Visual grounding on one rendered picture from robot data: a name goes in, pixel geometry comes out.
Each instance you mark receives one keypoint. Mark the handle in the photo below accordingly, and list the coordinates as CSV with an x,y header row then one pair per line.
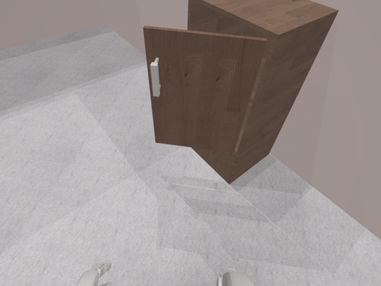
x,y
155,78

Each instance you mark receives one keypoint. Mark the right robot thigh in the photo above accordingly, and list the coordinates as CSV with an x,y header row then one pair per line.
x,y
233,279

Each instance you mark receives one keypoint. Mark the cupboard door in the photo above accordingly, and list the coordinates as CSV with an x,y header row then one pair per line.
x,y
206,83

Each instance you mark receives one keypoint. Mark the robot left hand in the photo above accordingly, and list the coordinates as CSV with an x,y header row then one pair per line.
x,y
90,277

